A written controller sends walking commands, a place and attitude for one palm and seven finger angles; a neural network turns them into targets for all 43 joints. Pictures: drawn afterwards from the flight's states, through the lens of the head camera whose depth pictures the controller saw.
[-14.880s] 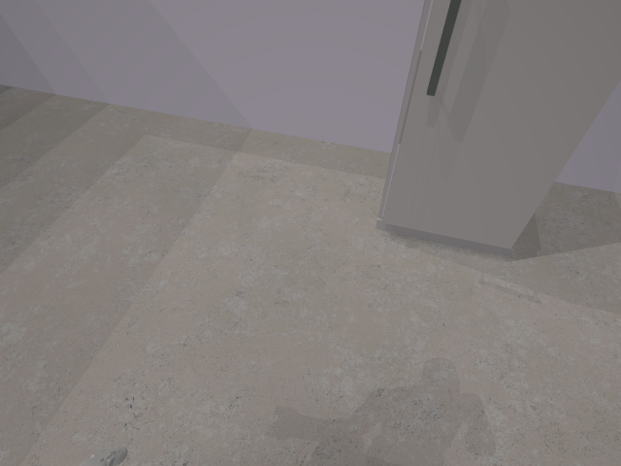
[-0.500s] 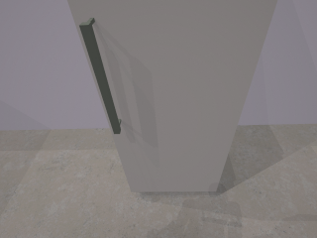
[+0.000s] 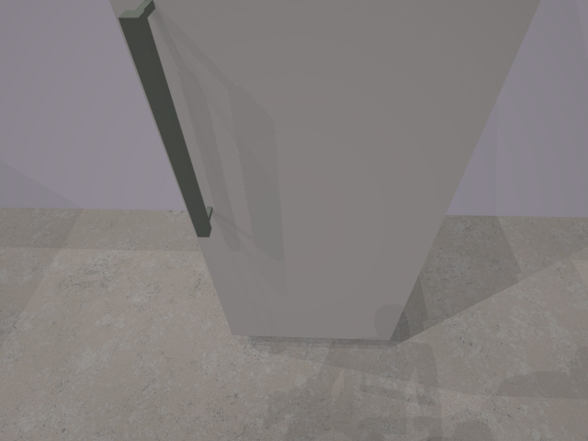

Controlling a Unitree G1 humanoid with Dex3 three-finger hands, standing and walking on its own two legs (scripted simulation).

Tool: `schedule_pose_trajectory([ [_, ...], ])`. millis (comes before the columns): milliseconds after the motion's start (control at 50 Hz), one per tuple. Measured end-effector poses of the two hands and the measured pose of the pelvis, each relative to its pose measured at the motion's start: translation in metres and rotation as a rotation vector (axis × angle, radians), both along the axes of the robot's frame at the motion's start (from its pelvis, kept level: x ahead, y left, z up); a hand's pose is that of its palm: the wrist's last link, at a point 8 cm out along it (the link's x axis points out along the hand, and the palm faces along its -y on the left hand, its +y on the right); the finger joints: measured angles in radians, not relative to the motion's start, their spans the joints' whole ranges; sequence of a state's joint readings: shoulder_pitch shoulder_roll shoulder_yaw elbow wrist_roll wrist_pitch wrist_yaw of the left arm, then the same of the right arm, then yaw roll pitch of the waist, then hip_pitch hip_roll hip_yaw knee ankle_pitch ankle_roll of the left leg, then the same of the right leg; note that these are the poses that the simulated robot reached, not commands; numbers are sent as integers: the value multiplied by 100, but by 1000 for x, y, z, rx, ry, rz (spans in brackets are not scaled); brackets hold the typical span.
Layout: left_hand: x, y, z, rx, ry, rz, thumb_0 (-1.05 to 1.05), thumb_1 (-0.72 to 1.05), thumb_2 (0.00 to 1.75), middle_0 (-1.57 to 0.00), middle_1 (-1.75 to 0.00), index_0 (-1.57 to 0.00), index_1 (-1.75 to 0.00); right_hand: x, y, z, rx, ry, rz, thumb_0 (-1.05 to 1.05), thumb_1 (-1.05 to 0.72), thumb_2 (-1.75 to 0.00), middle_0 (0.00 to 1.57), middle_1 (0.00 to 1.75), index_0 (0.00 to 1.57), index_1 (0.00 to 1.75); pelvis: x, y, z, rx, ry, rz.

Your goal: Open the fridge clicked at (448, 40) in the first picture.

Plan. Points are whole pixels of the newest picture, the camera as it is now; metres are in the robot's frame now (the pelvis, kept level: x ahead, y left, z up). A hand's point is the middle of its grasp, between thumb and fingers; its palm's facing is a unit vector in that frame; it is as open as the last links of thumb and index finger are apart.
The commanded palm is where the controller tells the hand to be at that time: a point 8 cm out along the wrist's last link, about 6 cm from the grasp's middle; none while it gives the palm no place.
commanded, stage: come to a stop and stand still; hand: left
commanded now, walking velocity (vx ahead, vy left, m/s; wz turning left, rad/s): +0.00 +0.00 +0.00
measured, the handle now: (181, 143) +0.51 +0.21 +0.14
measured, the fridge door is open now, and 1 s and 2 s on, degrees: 0 0 0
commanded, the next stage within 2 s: look again from close up in 0.20 s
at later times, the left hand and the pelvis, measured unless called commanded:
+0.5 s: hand out of the picture +0.03 +0.19 -0.16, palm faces +0.02 -0.97 -0.26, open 7.4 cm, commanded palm none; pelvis -0.01 -0.01 +0.00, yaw +1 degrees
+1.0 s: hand out of the picture +0.03 +0.18 -0.17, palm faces +0.03 -0.97 -0.23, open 7.4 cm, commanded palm none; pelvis -0.01 -0.01 +0.00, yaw +1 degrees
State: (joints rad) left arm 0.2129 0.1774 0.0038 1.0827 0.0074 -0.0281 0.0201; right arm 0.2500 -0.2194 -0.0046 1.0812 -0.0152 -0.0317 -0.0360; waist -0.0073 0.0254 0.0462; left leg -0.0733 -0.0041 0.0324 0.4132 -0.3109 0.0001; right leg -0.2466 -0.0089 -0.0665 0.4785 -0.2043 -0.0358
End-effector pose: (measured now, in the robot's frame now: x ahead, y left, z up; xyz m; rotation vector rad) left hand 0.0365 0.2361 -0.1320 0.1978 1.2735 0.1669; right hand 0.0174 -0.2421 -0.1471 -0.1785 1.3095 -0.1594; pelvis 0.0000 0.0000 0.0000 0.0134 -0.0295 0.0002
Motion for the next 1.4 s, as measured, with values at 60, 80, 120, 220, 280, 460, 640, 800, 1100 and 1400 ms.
schedule_pose_trajectory([
  [60, 4, 0, 1, 6, -11, -1, 0, 91, 90, -20, -30, -20, -30, 4, -2, 1, 3, -6, 7, 1, -91, -90, 20, 30, 20, 30, 0, -3, 0, -1, -1, 3],
  [80, 4, 0, 2, 8, -15, -1, 0, 91, 90, -20, -30, -20, -30, 4, -2, 1, 5, -7, 9, 1, -91, -90, 20, 30, 20, 30, 0, -4, 1, -1, -1, 4],
  [120, 5, 0, 3, 13, -21, 0, 0, 91, 90, -20, -30, -20, -30, 5, -3, 0, 8, -7, 14, 1, -91, -90, 20, 30, 20, 30, -1, -6, 1, -1, -2, 5],
  [220, 5, 1, 6, 23, -27, 1, 0, 91, 90, -20, -30, -20, -30, 3, -5, 0, 16, -2, 20, 1, -91, -90, 20, 30, 20, 30, -3, -10, 2, -1, -3, 8],
  [280, 2, 1, 6, 28, -25, 3, 0, 91, 90, -20, -30, -20, -30, -1, -6, 0, 18, 7, 21, 1, -91, -90, 20, 30, 20, 30, -5, -12, 2, -1, -4, 8],
  [460, -11, -1, 5, 23, 2, 10, 0, 91, 90, -20, -30, -20, -30, -20, -11, 1, 14, 53, 16, 1, -91, -90, 20, 30, 20, 30, -9, -15, 3, -3, -2, 9],
  [640, -20, -5, 1, 5, 29, 17, 0, 91, 90, -20, -30, -20, -30, -35, -10, 3, 9, 94, 7, 1, -91, -90, 20, 30, 20, 30, -10, -14, 3, -5, 2, 8],
  [800, -21, -6, -2, -5, 32, 18, 0, 91, 90, -20, -30, -20, -30, -35, -4, 3, 14, 93, 3, 1, -91, -90, 20, 30, 20, 30, -8, -12, 3, -5, 1, 8],
  [1100, -17, -3, -2, 1, 23, 20, 0, 91, 90, -20, -30, -20, -30, -19, 3, 2, 21, 60, 8, 1, -91, -90, 20, 30, 20, 30, -6, -9, 2, -10, 7, 5],
  [1400, 127, 1, 135, -175, -1297, -170, 0, 73, 82, -21, -42, -21, -42, 153, -10, 74, -76, -828, 141, 1, -91, -90, 20, 30, 21, 30, -21, 1, -38, 4, 142, -4],
])
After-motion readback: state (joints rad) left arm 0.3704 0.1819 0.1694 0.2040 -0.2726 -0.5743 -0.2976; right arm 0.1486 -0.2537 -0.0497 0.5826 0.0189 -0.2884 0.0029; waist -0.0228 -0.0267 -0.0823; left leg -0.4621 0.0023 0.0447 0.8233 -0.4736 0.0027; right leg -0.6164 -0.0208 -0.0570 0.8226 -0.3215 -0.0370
